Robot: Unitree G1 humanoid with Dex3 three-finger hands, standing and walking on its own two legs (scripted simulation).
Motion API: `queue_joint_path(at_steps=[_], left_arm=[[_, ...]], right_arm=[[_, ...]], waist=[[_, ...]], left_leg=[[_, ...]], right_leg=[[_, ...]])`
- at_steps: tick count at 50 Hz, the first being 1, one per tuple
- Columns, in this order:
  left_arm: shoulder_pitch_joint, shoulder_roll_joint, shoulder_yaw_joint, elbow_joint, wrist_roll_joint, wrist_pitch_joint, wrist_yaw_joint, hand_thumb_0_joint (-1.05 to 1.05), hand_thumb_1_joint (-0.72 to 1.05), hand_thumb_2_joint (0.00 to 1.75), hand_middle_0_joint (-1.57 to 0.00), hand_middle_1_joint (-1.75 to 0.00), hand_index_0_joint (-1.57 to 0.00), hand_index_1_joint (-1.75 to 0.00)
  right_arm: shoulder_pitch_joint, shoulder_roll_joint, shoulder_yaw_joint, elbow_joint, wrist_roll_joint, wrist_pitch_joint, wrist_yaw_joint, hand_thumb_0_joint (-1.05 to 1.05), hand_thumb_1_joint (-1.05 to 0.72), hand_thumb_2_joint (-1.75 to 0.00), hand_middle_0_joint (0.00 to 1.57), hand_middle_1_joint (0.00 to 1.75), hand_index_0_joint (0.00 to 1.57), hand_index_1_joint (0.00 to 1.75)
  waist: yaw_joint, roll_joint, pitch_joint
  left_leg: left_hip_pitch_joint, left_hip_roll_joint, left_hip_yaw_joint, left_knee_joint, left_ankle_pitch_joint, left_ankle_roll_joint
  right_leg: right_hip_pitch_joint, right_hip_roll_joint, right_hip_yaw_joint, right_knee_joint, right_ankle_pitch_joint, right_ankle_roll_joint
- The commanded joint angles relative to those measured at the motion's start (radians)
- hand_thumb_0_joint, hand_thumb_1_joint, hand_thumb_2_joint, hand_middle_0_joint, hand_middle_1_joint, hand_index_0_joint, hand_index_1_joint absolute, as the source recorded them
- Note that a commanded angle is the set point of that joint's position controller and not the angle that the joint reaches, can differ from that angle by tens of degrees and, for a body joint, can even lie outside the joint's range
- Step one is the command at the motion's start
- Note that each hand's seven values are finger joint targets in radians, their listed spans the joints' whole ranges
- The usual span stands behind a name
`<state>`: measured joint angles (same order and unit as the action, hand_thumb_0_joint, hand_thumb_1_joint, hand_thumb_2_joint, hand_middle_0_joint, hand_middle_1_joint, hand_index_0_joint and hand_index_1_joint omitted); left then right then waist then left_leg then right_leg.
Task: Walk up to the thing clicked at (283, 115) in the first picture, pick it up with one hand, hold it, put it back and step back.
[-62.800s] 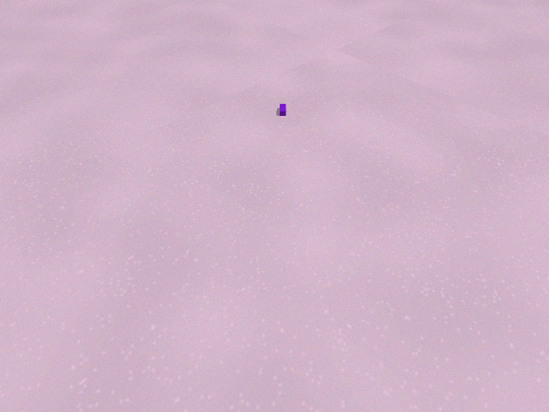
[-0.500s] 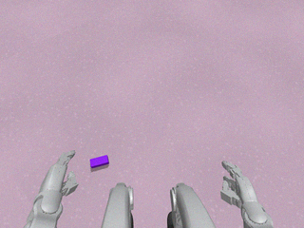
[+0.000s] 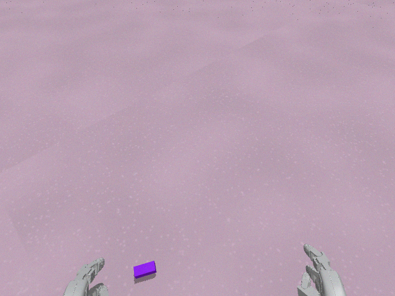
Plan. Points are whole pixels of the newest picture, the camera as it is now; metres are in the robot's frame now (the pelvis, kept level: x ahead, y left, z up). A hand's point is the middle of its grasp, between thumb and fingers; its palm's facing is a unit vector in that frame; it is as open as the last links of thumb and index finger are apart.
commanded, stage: home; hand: left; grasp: from above
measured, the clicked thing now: (145, 269) +0.40 +0.24 -0.70
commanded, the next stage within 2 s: stand in 1.94 s
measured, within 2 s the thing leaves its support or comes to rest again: neither
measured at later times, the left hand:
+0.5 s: hand out of the picture +0.16 +0.17 -0.05, palm faces +0.05 -0.98 -0.21, open 7.4 cm
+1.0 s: hand out of the picture +0.15 +0.17 -0.05, palm faces +0.04 -0.98 -0.21, open 7.4 cm
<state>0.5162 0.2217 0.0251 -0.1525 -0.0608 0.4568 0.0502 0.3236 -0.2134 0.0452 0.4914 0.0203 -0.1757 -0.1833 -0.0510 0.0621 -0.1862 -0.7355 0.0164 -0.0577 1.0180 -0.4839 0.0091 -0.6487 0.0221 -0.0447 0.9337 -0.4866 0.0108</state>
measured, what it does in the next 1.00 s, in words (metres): stands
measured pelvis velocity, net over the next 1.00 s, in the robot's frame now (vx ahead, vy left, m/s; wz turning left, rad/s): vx -0.01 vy -0.01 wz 0.00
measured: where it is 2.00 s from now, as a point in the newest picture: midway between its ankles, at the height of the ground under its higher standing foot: outside the picture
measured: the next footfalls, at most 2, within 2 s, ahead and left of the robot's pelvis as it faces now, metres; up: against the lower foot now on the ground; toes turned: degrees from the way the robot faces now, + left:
none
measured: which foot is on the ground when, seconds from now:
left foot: down 0.00-1.00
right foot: down 0.00-1.00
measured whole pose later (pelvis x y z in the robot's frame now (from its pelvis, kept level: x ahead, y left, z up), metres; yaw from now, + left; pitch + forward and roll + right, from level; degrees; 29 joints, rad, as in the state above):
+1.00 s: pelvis -0.01 -0.01 +0.00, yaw +0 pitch +10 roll -3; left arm 0.50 0.22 0.02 -0.11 -0.05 0.44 0.02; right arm 0.30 -0.22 0.04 0.52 0.01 -0.23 -0.18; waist -0.04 0.05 -0.16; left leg -0.70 0.02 -0.06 1.00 -0.47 0.00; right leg -0.62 0.02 -0.05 0.93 -0.48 0.00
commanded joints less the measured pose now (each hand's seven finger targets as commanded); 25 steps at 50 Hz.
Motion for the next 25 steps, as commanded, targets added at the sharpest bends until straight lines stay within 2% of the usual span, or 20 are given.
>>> queue_joint_path(at_steps=[1, 6, 13, 17, 21, 22, 25], left_arm=[[-0.031, 0.098, 0.055, -0.159, 0.009, -0.042, -0.013, 0.0, 0.9, 0.9, -0.2, -0.3, -0.2, -0.3], [-0.052, 0.102, 0.06, -0.165, 0.013, -0.056, -0.023, 0.0, 0.9, 0.9, -0.2, -0.3, -0.2, -0.3], [-0.04, 0.104, 0.059, -0.157, 0.016, -0.066, -0.022, 0.0, 0.9, 0.9, -0.2, -0.3, -0.2, -0.3], [-0.041, 0.108, 0.06, -0.141, 0.017, -0.064, -0.02, 0.0, 0.9, 0.9, -0.2, -0.3, -0.2, -0.3], [-0.043, 0.109, 0.057, -0.137, 0.016, -0.064, -0.021, 0.0, 0.9, 0.9, -0.2, -0.3, -0.2, -0.3], [-0.047, 0.116, 0.067, -0.141, 0.019, -0.065, -0.018, 0.0, 0.9, 0.9, -0.2, -0.3, -0.2, -0.3], [-0.039, 0.106, 0.061, -0.143, 0.015, -0.063, -0.018, 0.0, 0.9, 0.9, -0.2, -0.3, -0.2, -0.3]], right_arm=[[-0.083, -0.122, -0.054, -0.154, -0.003, -0.079, -0.013, 0.0, -0.9, -0.9, 0.2, 0.3, 0.2, 0.3], [-0.085, -0.129, -0.058, -0.149, -0.007, -0.094, -0.008, 0.0, -0.9, -0.9, 0.2, 0.3, 0.2, 0.3], [-0.083, -0.13, -0.06, -0.135, -0.01, -0.099, -0.004, 0.0, -0.9, -0.9, 0.2, 0.3, 0.2, 0.3], [-0.091, -0.131, -0.058, -0.13, -0.011, -0.098, -0.004, 0.0, -0.9, -0.9, 0.2, 0.3, 0.2, 0.3], [-0.098, -0.131, -0.058, -0.127, -0.012, -0.099, -0.006, 0.0, -0.9, -0.9, 0.2, 0.3, 0.2, 0.3], [-0.104, -0.133, -0.059, -0.132, -0.011, -0.1, -0.006, 0.0, -0.9, -0.9, 0.2, 0.3, 0.2, 0.3], [-0.099, -0.129, -0.057, -0.131, -0.011, -0.102, -0.006, 0.0, -0.9, -0.9, 0.2, 0.3, 0.2, 0.3]], waist=[[0.0, -0.026, -0.024], [0.004, -0.015, -0.037], [0.004, -0.009, -0.079], [0.007, -0.024, -0.071], [0.009, -0.007, -0.045], [0.01, -0.012, -0.053], [0.01, -0.022, -0.059]], left_leg=[[0.144, -0.011, -0.002, -0.182, 0.216, 0.009], [0.167, -0.016, 0.005, -0.186, 0.217, 0.008], [0.199, -0.014, 0.006, -0.167, 0.31, 0.006], [0.193, -0.017, 0.013, -0.16, 0.303, 0.011], [0.187, -0.014, 0.011, -0.176, 0.262, 0.008], [0.186, -0.015, 0.015, -0.176, 0.257, 0.008], [0.184, -0.015, 0.014, -0.172, 0.253, 0.011]], right_leg=[[0.023, 0.018, -0.029, -0.152, 0.197, -0.018], [0.036, 0.014, -0.023, -0.157, 0.199, -0.017], [0.065, 0.012, -0.018, -0.14, 0.289, -0.016], [0.067, 0.009, -0.012, -0.152, 0.293, -0.01], [0.052, 0.011, -0.016, -0.158, 0.249, -0.012], [0.054, 0.012, -0.014, -0.159, 0.243, -0.013], [0.059, 0.009, -0.012, -0.16, 0.244, -0.012]])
